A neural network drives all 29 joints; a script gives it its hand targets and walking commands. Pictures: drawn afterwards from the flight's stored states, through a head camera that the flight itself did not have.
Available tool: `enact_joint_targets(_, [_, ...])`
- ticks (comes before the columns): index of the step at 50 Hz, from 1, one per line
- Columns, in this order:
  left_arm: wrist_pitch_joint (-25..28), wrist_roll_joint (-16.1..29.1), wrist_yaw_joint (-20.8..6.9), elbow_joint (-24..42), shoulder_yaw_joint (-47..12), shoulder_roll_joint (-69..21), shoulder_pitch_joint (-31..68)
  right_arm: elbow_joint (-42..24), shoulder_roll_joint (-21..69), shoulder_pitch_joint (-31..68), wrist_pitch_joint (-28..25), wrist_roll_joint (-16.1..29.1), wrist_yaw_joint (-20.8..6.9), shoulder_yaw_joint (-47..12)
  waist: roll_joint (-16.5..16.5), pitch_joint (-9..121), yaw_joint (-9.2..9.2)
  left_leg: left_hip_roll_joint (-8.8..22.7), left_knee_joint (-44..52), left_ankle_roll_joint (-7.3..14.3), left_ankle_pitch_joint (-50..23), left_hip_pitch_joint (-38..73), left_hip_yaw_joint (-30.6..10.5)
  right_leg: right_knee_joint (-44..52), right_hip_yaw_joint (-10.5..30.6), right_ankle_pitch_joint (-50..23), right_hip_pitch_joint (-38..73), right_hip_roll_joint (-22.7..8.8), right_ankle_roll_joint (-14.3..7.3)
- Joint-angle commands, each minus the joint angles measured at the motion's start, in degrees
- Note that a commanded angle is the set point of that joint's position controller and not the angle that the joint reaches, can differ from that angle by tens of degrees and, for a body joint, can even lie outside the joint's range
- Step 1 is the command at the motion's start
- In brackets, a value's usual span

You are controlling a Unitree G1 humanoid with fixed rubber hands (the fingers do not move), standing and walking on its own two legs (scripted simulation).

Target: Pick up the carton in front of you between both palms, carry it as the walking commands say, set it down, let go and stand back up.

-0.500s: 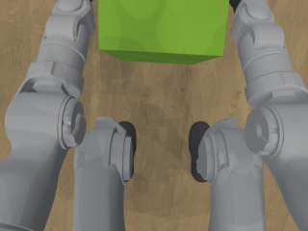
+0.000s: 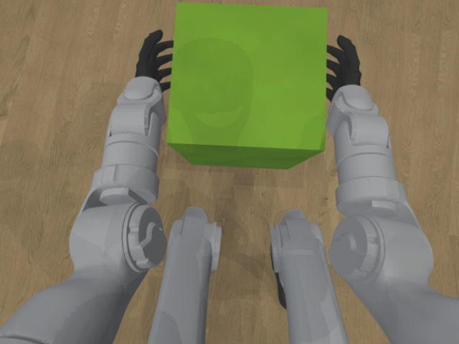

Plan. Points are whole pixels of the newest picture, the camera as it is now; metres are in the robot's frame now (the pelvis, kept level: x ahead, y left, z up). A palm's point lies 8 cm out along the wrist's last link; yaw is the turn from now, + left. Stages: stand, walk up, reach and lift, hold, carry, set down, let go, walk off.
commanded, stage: reach and lift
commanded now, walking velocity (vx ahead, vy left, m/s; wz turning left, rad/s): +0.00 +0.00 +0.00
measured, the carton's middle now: (244, 104) +0.51 +0.01 -0.14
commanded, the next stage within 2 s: none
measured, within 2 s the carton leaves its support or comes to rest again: neither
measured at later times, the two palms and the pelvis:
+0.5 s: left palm (111, 55) +0.48 +0.16 +0.08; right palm (406, 61) +0.48 -0.14 +0.08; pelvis +0.04 +0.00 +0.12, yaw +0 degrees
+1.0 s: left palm out of the picture +0.43 +0.15 +0.23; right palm out of the picture +0.43 -0.15 +0.24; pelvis +0.09 +0.00 +0.26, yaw +1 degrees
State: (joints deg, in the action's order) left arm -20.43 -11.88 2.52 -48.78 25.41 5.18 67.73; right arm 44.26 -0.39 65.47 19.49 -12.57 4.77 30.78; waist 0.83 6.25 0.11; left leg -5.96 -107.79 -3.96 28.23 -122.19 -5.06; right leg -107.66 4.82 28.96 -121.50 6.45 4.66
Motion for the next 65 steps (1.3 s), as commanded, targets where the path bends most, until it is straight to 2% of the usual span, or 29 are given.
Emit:
enact_joint_targets(1, [0.9, 6.5, -14.4, 0.6, -21.1, -59.6, 36.5, 2.3, 57.6, 39.1, 0.3, 6.4, -14.7, -25.4, -1.4, 55.2, -0.61, -3.5, 13.8, 3.0, -2.4, 32.0, 10.6, 13.3, -10.6, -2.6, 29.2, 4.0, -3.0])
enact_joint_targets(5, [0.0, 6.5, -15.0, 2.5, -22.3, -61.5, 34.9, 0.9, 60.0, 37.4, 1.4, 7.0, -15.3, -27.3, -0.7, 60.2, -0.90, -3.6, 16.8, 2.9, -3.8, 37.1, 10.7, 16.5, -10.6, -3.6, 33.9, 4.1, -2.4])
enact_joint_targets(14, [-1.4, 10.7, -15.5, 9.2, -31.4, -67.5, 27.6, -4.5, 65.2, 28.9, 2.5, 10.8, -16.0, -35.8, -1.5, 65.3, -0.56, -3.8, 22.7, 2.1, -11.7, 49.1, 9.9, 22.3, -9.9, -11.2, 44.3, 4.1, -2.0])
enact_joint_targets(20, [-1.0, 11.6, -14.8, 10.3, -34.3, -69.4, 20.5, -5.4, 66.5, 21.6, 2.0, 11.6, -15.9, -38.8, -1.7, 60.2, -0.54, -3.8, 28.0, 1.9, -12.8, 54.9, 8.6, 27.5, -8.5, -12.1, 49.2, 4.3, -2.1])
enact_joint_targets(30, [0.9, 9.9, -14.1, 9.8, -34.5, -70.7, 8.6, -4.1, 67.3, 9.7, 0.2, 9.9, -15.6, -38.9, -1.2, 49.5, -0.49, -3.5, 39.0, 2.2, -13.7, 65.5, 6.0, 38.8, -5.9, -12.9, 59.8, 3.6, -2.5])
enact_joint_targets(46, [2.2, 8.4, -14.0, 13.9, -38.6, -71.0, -9.6, -7.4, 67.8, -9.1, -0.9, 8.5, -15.8, -43.2, -1.1, 36.2, -0.26, -1.7, 58.7, 3.1, -20.9, 87.1, 1.9, 58.7, -1.5, -21.0, 83.8, 1.5, -3.4])
enact_joint_targets(52, [0.6, 8.7, -14.3, 16.5, -40.7, -70.7, -16.1, -10.0, 67.7, -15.8, 0.8, 8.6, -16.2, -45.6, -1.0, 30.3, -0.35, -0.9, 66.3, 3.3, -26.2, 96.4, 0.8, 66.5, -0.3, -26.5, 93.8, 0.7, -3.6])
enact_joint_targets(58, [-3.2, 9.7, -14.8, 20.7, -43.2, -70.4, -22.0, -14.2, 67.1, -21.7, 4.7, 9.5, -16.8, -47.9, -1.0, 23.8, -0.21, -0.2, 74.1, 3.0, -30.5, 105.5, 0.4, 74.2, -0.1, -30.9, 103.5, -0.1, -3.5])
enact_joint_targets(65, [-9.4, 10.9, -15.2, 27.3, -45.8, -69.4, -25.6, -19.8, 66.5, -26.3, 10.8, 11.0, -17.6, -50.2, -0.8, 14.4, 0.01, 0.4, 82.2, 2.8, -29.7, 113.4, 0.6, 82.2, -0.1, -30.8, 111.7, -0.9, -3.4])
